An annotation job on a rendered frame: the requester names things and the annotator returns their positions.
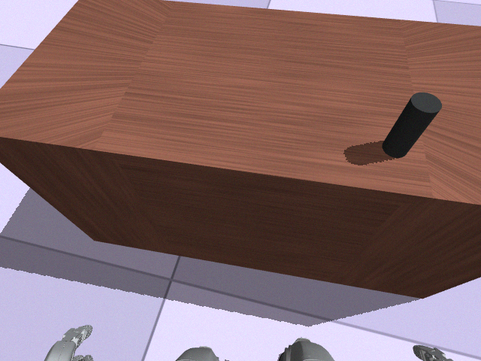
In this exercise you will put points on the can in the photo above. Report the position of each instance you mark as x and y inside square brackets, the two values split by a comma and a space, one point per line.
[420, 110]

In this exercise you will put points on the left robot hand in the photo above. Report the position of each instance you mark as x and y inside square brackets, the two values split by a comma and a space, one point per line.
[64, 350]

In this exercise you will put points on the right robot hand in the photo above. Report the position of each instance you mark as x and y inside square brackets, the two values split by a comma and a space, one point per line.
[429, 354]

